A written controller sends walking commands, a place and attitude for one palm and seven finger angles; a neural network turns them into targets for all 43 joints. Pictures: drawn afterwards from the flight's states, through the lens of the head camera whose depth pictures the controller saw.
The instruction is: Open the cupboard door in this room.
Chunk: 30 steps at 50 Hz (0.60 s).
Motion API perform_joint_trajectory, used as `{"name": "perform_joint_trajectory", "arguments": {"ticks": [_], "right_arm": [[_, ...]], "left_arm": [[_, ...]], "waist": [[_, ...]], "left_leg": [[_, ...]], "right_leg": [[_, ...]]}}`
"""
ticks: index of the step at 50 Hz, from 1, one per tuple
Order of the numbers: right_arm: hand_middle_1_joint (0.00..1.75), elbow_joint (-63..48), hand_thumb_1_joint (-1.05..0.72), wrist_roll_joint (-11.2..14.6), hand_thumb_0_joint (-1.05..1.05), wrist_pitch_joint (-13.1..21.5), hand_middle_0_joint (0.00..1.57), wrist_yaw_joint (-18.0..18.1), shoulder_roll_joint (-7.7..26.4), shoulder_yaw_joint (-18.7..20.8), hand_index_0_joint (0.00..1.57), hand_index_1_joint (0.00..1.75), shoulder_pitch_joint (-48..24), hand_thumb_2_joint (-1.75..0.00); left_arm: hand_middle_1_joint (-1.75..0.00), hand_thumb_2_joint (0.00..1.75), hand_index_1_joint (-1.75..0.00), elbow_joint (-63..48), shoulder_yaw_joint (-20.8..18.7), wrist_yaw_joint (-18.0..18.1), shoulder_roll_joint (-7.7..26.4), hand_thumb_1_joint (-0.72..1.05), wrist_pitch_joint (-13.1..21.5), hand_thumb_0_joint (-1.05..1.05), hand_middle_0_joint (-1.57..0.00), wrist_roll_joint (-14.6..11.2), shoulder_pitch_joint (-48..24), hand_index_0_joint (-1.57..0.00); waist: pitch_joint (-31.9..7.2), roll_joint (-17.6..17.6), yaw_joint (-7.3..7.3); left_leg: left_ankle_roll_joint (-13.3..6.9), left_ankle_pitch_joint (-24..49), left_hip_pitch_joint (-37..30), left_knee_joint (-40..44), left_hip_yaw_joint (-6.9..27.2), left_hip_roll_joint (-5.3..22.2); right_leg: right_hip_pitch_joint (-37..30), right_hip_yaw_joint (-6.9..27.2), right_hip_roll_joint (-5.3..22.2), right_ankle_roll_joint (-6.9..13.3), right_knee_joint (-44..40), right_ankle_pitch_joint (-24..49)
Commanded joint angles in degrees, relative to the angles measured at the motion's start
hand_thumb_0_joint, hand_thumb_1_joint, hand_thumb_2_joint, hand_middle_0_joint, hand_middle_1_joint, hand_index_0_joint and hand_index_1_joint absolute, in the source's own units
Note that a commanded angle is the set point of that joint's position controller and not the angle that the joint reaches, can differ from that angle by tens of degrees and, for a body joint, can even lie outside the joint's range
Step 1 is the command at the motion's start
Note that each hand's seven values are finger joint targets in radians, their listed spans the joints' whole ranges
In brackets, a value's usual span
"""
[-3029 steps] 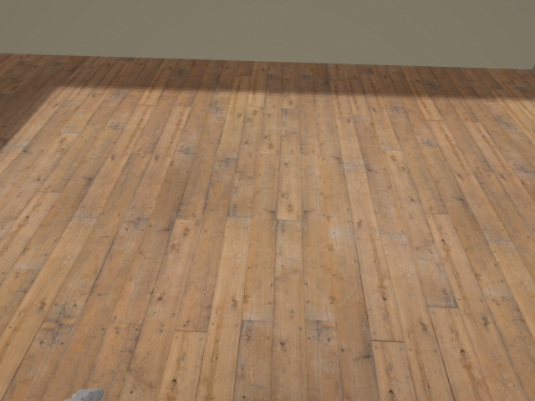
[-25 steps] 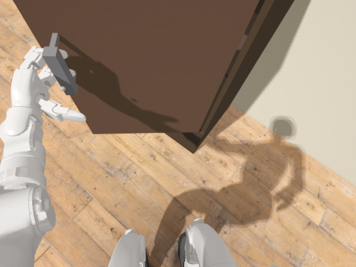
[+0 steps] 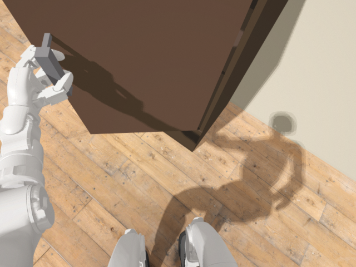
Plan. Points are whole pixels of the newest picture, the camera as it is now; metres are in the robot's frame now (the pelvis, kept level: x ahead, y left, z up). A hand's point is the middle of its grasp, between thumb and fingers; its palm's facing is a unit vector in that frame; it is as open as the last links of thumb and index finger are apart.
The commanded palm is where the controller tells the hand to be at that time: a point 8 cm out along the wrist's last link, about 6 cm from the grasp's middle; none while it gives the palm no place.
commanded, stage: close the thumb around the handle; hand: left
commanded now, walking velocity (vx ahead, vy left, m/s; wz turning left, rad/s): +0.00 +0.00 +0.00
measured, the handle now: (57, 66) +0.54 +0.23 +0.04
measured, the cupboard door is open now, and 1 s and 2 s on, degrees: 41 65 81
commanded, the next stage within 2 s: pull the door open along its arc in 0.16 s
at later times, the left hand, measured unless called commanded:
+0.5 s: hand (64, 95) +0.47 +0.21 +0.04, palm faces +0.01 -1.00 -0.01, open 6.1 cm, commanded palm +0.42 +0.25 +0.05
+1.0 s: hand (94, 155) +0.34 +0.14 +0.05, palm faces +0.42 -0.91 +0.01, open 6.2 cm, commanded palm +0.27 +0.19 +0.05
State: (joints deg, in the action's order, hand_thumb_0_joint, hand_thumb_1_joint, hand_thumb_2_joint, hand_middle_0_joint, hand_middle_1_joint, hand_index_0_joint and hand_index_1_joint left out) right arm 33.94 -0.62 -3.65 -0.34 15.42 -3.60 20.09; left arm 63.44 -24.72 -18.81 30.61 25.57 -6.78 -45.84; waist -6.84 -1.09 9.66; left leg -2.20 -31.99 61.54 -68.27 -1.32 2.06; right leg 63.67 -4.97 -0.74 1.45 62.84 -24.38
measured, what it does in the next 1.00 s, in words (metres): stands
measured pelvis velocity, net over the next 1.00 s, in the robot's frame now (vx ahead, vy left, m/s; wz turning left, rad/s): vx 0.01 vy -0.01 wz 0.03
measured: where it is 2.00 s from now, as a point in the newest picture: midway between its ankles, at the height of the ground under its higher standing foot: outside the picture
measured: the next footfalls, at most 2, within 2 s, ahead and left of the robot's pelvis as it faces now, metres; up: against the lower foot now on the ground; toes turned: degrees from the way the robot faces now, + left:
none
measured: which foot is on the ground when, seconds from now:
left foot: down 0.00-1.00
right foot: down 0.00-1.00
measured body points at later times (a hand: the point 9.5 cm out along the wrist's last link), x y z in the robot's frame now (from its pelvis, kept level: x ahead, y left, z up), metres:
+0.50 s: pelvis +0.00 +0.00 +0.01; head +0.14 +0.02 +0.44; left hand +0.46 +0.26 +0.05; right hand +0.04 -0.26 -0.10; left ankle -0.01 +0.09 -0.64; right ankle +0.04 -0.11 -0.64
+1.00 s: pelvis +0.01 -0.01 +0.02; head +0.10 +0.00 +0.46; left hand +0.31 +0.18 +0.05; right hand +0.20 -0.22 -0.09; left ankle -0.01 +0.09 -0.64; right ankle +0.04 -0.11 -0.64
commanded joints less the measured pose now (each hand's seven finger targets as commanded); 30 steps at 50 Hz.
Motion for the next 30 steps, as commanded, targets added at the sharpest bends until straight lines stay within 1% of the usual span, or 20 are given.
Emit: {"name": "perform_joint_trajectory", "arguments": {"ticks": [1, 2, 4, 5, 6, 7, 9, 11, 12, 13, 14, 15, 16, 18, 20, 23, 24, 27, 29, 30], "right_arm": [[0.30, -3.2, -0.90, -0.1, 0.00, 1.0, 0.20, 1.0, 10.6, 4.3, 0.20, 0.30, 9.1, -0.90], [0.30, -2.8, -0.90, 0.0, 0.00, 1.0, 0.20, 1.1, 10.7, 4.4, 0.20, 0.30, 9.1, -0.90], [0.30, -3.2, -0.90, 0.0, 0.00, 1.0, 0.20, 1.1, 10.7, 4.4, 0.20, 0.30, 9.0, -0.90], [0.30, -3.4, -0.90, 0.0, 0.00, 1.0, 0.20, 1.1, 10.6, 4.4, 0.20, 0.30, 8.9, -0.90], [0.30, -3.6, -0.90, -0.1, 0.00, 1.1, 0.20, 1.1, 10.5, 4.3, 0.20, 0.30, 8.8, -0.90], [0.30, -3.5, -0.90, -0.1, 0.00, 1.0, 0.20, 1.0, 10.3, 4.3, 0.20, 0.30, 8.8, -0.90], [0.30, -3.6, -0.90, 0.0, 0.00, 1.0, 0.20, 1.0, 10.5, 4.2, 0.20, 0.30, 8.5, -0.90], [0.30, -4.0, -0.90, -0.1, 0.00, 1.1, 0.20, 1.1, 10.4, 4.2, 0.20, 0.30, 8.6, -0.90], [0.30, -3.7, -0.90, -0.1, 0.00, 1.1, 0.20, 1.2, 10.7, 4.2, 0.20, 0.30, 8.7, -0.90], [0.30, -3.8, -0.90, 0.0, 0.00, 1.1, 0.20, 1.2, 10.7, 4.2, 0.20, 0.30, 8.6, -0.90], [0.30, -4.0, -0.90, 0.1, 0.00, 1.3, 0.20, 1.0, 9.9, 4.2, 0.20, 0.30, 8.2, -0.90], [0.30, -3.8, -0.90, 0.0, 0.00, 1.6, 0.20, 0.8, 9.9, 4.4, 0.20, 0.30, 8.1, -0.90], [0.30, -4.0, -0.90, 0.0, 0.00, 1.7, 0.20, 0.8, 10.2, 4.6, 0.20, 0.30, 8.5, -0.90], [0.30, -3.9, -0.90, -0.1, 0.00, 1.5, 0.20, 0.5, 10.4, 4.9, 0.20, 0.30, 8.6, -0.90], [0.30, -4.4, -0.90, 0.2, 0.00, 1.4, 0.20, 0.2, 10.0, 5.0, 0.20, 0.30, 8.1, -0.90], [0.30, -5.6, -0.90, 0.5, 0.00, 1.3, 0.20, -0.2, 9.7, 5.3, 0.20, 0.30, 7.2, -0.90], [0.30, -6.0, -0.90, 0.7, 0.00, 1.3, 0.20, -0.3, 9.5, 5.4, 0.20, 0.30, 6.9, -0.90], [0.30, -7.5, -0.90, 1.2, 0.00, 1.7, 0.20, -0.7, 8.9, 5.7, 0.20, 0.30, 5.5, -0.90], [0.30, -8.3, -0.90, 1.5, 0.00, 2.1, 0.20, -0.8, 8.5, 5.8, 0.20, 0.30, 4.0, -0.90], [0.30, -8.8, -0.90, 1.7, 0.00, 2.3, 0.20, -0.8, 8.3, 5.9, 0.20, 0.30, 3.1, -0.90]], "left_arm": [[-1.35, 0.90, -1.35, -12.5, -2.1, -0.2, 14.9, 0.90, 3.5, 0.00, -0.40, -1.5, -20.6, -0.40], [-1.35, 0.90, -1.35, -12.9, -2.7, -0.3, 15.7, 0.90, 3.6, 0.00, -0.40, -1.5, -20.9, -0.40], [-1.35, 0.90, -1.35, -13.3, -4.6, -0.1, 17.2, 0.90, 3.6, 0.00, -0.40, -1.8, -19.0, -0.40], [-1.35, 0.90, -1.35, -13.1, -4.7, 0.2, 16.9, 0.90, 3.5, 0.00, -0.40, -1.9, -18.4, -0.40], [-1.35, 0.90, -1.35, -14.5, -4.8, 0.3, 17.5, 0.90, 4.0, 0.00, -0.40, -1.8, -19.0, -0.40], [-1.35, 0.90, -1.35, -13.7, -3.9, 0.4, 16.4, 0.90, 3.9, 0.00, -0.40, -1.4, -18.5, -0.40], [-1.35, 0.90, -1.35, -12.6, -4.4, 0.8, 17.1, 0.90, 3.8, 0.00, -0.40, -1.3, -17.8, -0.40], [-1.35, 0.90, -1.35, -13.3, -3.9, 0.8, 16.6, 0.90, 4.1, 0.00, -0.40, -1.2, -18.6, -0.40], [-1.35, 0.90, -1.35, -12.7, -5.2, 0.9, 18.2, 0.90, 4.0, 0.00, -0.40, -1.1, -18.6, -0.40], [-1.35, 0.90, -1.35, -12.4, -5.3, 0.9, 18.5, 0.90, 3.9, 0.00, -0.40, -1.1, -18.3, -0.40], [-1.35, 0.90, -1.35, -13.2, -0.4, 0.6, 11.6, 0.90, 3.8, 0.00, -0.40, -1.6, -18.8, -0.40], [-1.35, 0.90, -1.35, -13.8, 0.3, 0.7, 10.1, 0.90, 3.8, 0.00, -0.40, -2.0, -19.2, -0.40], [-1.35, 0.90, -1.35, -14.2, -0.2, 0.9, 10.5, 0.90, 4.0, 0.00, -0.40, -2.3, -17.9, -0.40], [-1.35, 0.90, -1.35, -16.3, -1.1, 1.3, 11.5, 0.90, 4.1, 0.00, -0.40, -2.1, -15.2, -0.40], [-1.35, 0.90, -1.35, -16.9, 0.0, 1.5, 9.5, 0.90, 3.7, 0.00, -0.40, -2.0, -10.5, -0.40], [-1.35, 0.90, -1.35, -22.2, 0.6, 1.4, 8.3, 0.90, 3.6, 0.00, -0.40, -2.7, -4.5, -0.40], [-1.35, 0.90, -1.35, -23.8, 1.0, 1.6, 7.0, 0.90, 3.5, 0.00, -0.40, -3.1, -1.7, -0.40], [-1.35, 0.90, -1.35, -30.1, 2.9, 1.8, 3.2, 0.90, 3.3, 0.00, -0.40, -4.5, 7.7, -0.40], [-1.35, 0.90, -1.35, -32.4, 4.2, 2.2, 0.4, 0.90, 3.0, 0.00, -0.40, -5.6, 14.3, -0.40], [-1.35, 0.90, -1.35, -34.4, 4.3, 2.5, -0.4, 0.90, 3.1, 0.00, -0.40, -5.9, 16.8, -0.40]], "waist": [[-28.6, -7.3, -0.30], [-29.0, -6.8, -0.40], [-30.5, -7.7, -1.60], [-29.7, -6.1, -1.40], [-30.0, -7.6, -1.68], [-29.6, -8.0, -1.55], [-27.4, -6.5, -1.44], [-27.7, -6.8, -1.28], [-27.9, -6.0, -1.36], [-28.2, -6.2, -1.47], [-27.8, -6.4, -0.34], [-27.9, -6.7, -0.34], [-28.6, -7.7, -0.99], [-31.7, -7.3, -1.85], [-30.1, -6.3, -2.54], [-31.0, -6.9, -4.15], [-30.8, -5.8, -4.43], [-30.0, -5.6, -5.80], [-26.5, -2.1, -6.05], [-25.5, -2.2, -6.45]], "left_leg": [[0.7, 25.5, -15.9, 8.3, 4.2, -1.0], [0.8, 25.7, -16.4, 8.5, 4.3, -0.9], [0.9, 26.0, -16.0, 8.4, 4.0, -1.1], [0.7, 25.6, -14.9, 8.5, 3.8, -1.1], [0.8, 26.4, -15.4, 8.3, 3.9, -1.2], [0.8, 26.0, -15.6, 8.4, 3.7, -1.2], [0.7, 24.0, -13.9, 8.7, 3.5, -1.2], [0.5, 24.3, -14.0, 8.6, 3.6, -1.2], [0.6, 23.8, -13.7, 8.6, 3.7, -1.1], [0.5, 23.4, -13.2, 8.5, 3.5, -1.2], [0.5, 23.1, -14.3, 8.8, 3.5, -1.4], [0.7, 22.8, -15.0, 8.9, 3.5, -1.1], [0.9, 24.8, -16.7, 9.0, 3.9, -1.2], [1.2, 27.4, -18.7, 8.9, 3.9, -1.0], [1.3, 27.8, -18.1, 9.6, 3.5, -1.1], [1.6, 30.2, -20.0, 10.8, 3.4, -1.0], [1.4, 30.4, -20.1, 11.3, 3.2, -1.0], [1.6, 32.9, -21.4, 12.5, 2.8, -0.9], [1.2, 29.7, -18.5, 13.4, 2.0, -1.2], [1.1, 27.5, -17.4, 13.8, 1.4, -1.5]], "right_leg": [[-19.8, 3.6, -1.5, 0.0, -5.7, 17.6], [-19.9, 3.6, -1.5, -0.1, -5.8, 17.6], [-21.5, 3.8, -1.4, -0.1, -5.5, 18.2], [-22.1, 3.9, -1.4, -0.2, -5.8, 18.4], [-22.2, 4.0, -1.5, 0.0, -5.3, 19.2], [-21.5, 3.9, -1.4, -0.1, -5.5, 18.7], [-21.7, 4.1, -1.4, -0.2, -6.0, 17.4], [-21.6, 4.1, -1.5, 0.0, -5.6, 17.7], [-21.9, 4.1, -1.4, -0.2, -5.7, 17.4], [-22.4, 4.4, -1.4, -0.3, -5.7, 17.4], [-21.3, 4.2, -1.3, -0.4, -6.1, 17.0], [-20.4, 3.9, -1.3, -0.3, -6.3, 16.4], [-20.3, 3.5, -1.4, 0.1, -5.8, 17.2], [-21.0, 3.5, -1.4, -0.1, -5.7, 18.6], [-22.1, 3.4, -1.4, -0.1, -6.1, 19.2], [-24.2, 3.3, -1.4, 0.1, -6.5, 20.5], [-25.1, 3.3, -1.5, 0.0, -7.0, 21.0], [-26.8, 3.0, -1.4, 0.1, -7.6, 22.3], [-28.7, 3.1, -1.3, -0.1, -8.5, 22.2], [-29.5, 3.3, -1.2, -0.1, -8.8, 21.7]]}}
